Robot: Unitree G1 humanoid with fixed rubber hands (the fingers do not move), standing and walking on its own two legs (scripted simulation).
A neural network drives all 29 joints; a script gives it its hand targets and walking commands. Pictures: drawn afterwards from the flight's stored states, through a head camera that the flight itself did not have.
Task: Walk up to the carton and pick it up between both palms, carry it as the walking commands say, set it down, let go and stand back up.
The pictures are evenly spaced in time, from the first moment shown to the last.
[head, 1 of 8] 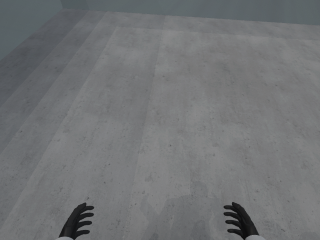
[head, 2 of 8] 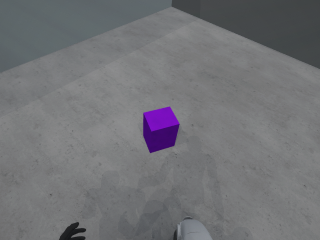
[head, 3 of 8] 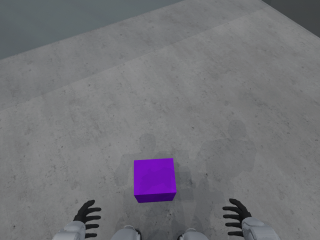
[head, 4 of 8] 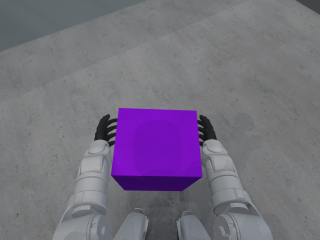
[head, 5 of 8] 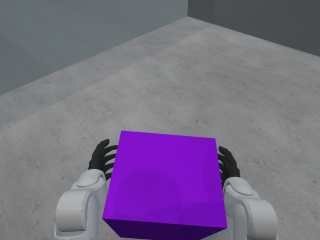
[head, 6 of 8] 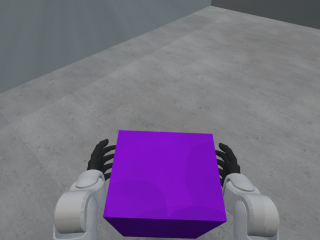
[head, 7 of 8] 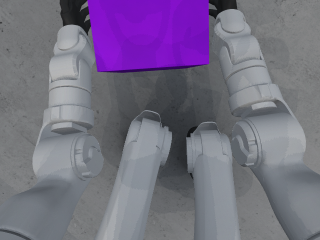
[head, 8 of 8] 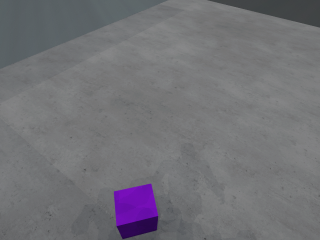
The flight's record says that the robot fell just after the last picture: no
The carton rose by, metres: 0.67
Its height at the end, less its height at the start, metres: +0.00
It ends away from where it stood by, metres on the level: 2.20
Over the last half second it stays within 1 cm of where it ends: yes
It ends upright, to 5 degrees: yes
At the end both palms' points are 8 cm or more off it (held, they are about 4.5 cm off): yes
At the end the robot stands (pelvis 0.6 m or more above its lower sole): yes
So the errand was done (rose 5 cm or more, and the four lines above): yes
